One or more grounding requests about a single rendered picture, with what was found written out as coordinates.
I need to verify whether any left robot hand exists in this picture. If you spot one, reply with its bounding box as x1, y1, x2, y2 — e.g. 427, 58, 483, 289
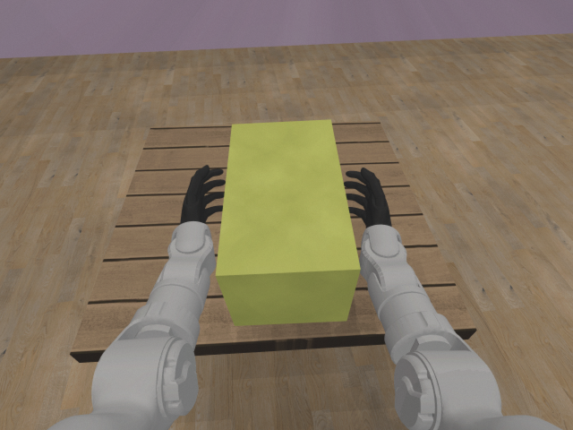
180, 165, 226, 225

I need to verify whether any robot right forearm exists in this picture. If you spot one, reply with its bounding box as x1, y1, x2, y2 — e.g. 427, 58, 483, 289
359, 225, 501, 408

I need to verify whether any carton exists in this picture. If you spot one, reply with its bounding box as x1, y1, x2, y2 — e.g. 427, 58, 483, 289
216, 119, 361, 326

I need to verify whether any right robot upper arm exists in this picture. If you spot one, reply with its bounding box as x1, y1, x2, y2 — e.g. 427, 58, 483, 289
394, 350, 562, 430

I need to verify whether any right robot hand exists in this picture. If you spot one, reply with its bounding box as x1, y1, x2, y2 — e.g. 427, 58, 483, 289
344, 168, 392, 228

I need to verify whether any table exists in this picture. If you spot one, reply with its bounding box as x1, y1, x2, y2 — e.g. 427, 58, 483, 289
70, 121, 477, 363

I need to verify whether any robot left forearm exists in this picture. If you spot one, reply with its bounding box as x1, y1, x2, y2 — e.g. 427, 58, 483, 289
91, 221, 216, 406

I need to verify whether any left robot upper arm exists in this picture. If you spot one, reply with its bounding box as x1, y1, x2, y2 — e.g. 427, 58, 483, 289
47, 336, 199, 430

